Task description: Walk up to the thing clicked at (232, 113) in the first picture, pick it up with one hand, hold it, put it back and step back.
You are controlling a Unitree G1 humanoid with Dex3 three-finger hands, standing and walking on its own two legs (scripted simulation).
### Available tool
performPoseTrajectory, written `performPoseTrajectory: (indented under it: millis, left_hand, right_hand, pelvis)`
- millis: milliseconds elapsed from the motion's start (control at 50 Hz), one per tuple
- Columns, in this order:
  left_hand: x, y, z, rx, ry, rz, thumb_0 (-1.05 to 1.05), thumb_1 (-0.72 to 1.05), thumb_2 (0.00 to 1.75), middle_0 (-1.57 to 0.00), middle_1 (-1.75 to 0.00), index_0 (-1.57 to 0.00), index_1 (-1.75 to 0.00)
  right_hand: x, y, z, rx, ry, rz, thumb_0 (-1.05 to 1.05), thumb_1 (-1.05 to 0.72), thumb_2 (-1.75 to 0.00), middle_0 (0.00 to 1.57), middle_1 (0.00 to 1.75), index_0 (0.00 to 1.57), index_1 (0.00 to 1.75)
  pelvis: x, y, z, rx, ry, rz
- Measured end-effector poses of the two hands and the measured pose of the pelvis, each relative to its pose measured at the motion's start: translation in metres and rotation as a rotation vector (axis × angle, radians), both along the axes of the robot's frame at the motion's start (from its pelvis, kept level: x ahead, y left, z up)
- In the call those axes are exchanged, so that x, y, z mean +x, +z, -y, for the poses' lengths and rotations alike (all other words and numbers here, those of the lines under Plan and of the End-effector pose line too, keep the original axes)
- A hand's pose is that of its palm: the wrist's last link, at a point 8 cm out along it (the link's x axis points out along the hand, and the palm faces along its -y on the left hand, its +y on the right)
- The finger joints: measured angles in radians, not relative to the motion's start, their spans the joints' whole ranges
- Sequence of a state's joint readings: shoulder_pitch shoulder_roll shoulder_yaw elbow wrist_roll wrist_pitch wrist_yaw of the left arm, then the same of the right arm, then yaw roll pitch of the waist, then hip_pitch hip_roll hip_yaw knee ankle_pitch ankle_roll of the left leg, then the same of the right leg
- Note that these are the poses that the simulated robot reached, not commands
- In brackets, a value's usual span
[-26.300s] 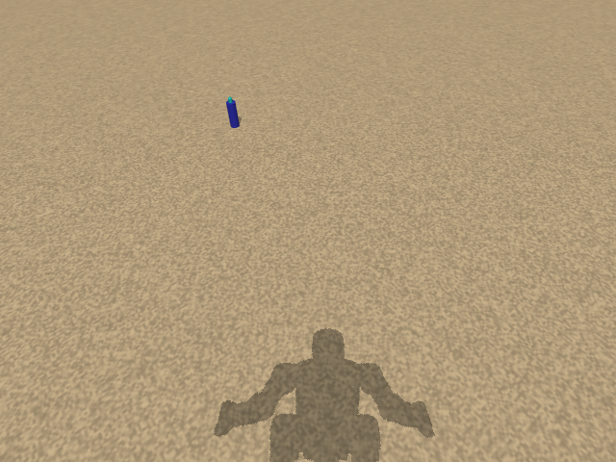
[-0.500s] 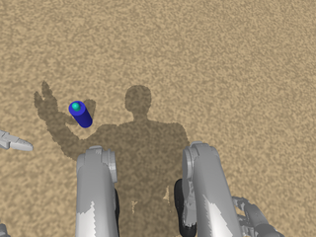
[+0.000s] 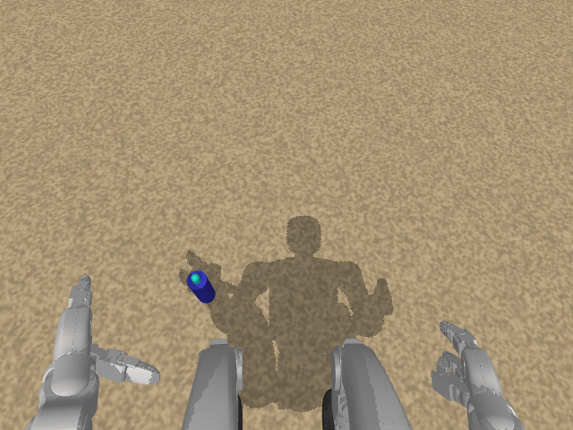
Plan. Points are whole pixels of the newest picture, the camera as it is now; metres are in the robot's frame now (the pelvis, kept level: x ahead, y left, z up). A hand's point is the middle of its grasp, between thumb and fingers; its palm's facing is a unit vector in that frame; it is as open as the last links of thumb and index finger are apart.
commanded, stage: home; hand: left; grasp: from the side
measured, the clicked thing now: (201, 286) +0.44 +0.23 -0.51
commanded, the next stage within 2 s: none
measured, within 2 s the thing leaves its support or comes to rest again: neither
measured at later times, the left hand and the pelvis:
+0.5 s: hand (93, 360) +0.22 +0.21 +0.07, palm faces +0.15 -0.94 -0.31, open 17.6 cm; pelvis +0.05 +0.02 +0.12, yaw +1 degrees
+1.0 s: hand (104, 382) +0.20 +0.19 +0.07, palm faces +0.14 -0.94 -0.30, open 17.5 cm; pelvis +0.03 +0.00 +0.12, yaw +2 degrees
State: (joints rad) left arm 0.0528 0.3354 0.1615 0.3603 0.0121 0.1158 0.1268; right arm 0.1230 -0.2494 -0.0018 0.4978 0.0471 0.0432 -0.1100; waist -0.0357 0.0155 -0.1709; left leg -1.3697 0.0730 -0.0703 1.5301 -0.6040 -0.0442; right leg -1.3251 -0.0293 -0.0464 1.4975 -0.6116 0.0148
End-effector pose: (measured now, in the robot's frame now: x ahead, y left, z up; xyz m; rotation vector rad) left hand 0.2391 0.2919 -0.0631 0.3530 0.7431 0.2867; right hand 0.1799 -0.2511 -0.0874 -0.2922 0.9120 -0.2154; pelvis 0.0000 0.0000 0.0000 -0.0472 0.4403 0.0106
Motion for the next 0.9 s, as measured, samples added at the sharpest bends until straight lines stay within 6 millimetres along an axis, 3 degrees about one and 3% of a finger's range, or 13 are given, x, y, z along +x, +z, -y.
performPoseTrajectory:
  millis: [220, 420, 520, 640, 900]
  left_hand:
    - [-0.023, 0.086, 0.026, -0.067, 0.032, -0.032, -0.01, -0.57, 0.04, -0.05, -0.05, -0.05, -0.05]
    - [-0.039, 0.152, 0.04, -0.093, 0.004, 0.032, -0.01, -0.58, 0.03, -0.05, -0.04, -0.05, -0.05]
    - [-0.049, 0.162, 0.042, -0.105, 0.008, 0.041, -0.01, -0.58, 0.03, -0.05, -0.04, -0.05, -0.05]
    - [-0.059, 0.159, 0.042, -0.11, 0.021, 0.017, -0.01, -0.58, 0.03, -0.05, -0.04, -0.05, -0.05]
    - [-0.063, 0.161, 0.052, -0.117, 0.01, 0.022, -0.01, -0.55, 0.05, -0.05, -0.05, -0.05, -0.05]
  right_hand:
    - [0.004, 0.089, -0.016, -0.01, -0.036, 0.075, 0.01, -0.9, -0.9, 0.2, 0.3, 0.2, 0.31]
    - [0.016, 0.132, -0.037, 0.02, -0.039, 0.197, 0.01, -0.9, -0.9, 0.2, 0.3, 0.2, 0.31]
    - [0.027, 0.142, -0.043, 0.034, -0.01, 0.242, 0.01, -0.9, -0.9, 0.2, 0.3, 0.2, 0.31]
    - [0.034, 0.148, -0.042, 0.028, 0.027, 0.267, 0.01, -0.9, -0.9, 0.2, 0.3, 0.2, 0.31]
    - [0.018, 0.148, -0.028, 0.02, 0.026, 0.251, 0.01, -0.9, -0.9, 0.2, 0.3, 0.2, 0.31]
  pelvis:
    - [0.032, 0.077, -0.007, 0.0, 0.019, 0.146]
    - [0.048, 0.112, -0.016, 0.001, 0.023, 0.25]
    - [0.049, 0.118, -0.016, 0.004, 0.027, 0.276]
    - [0.046, 0.12, -0.013, 0.008, 0.032, 0.294]
    - [0.038, 0.124, -0.005, 0.015, 0.034, 0.32]
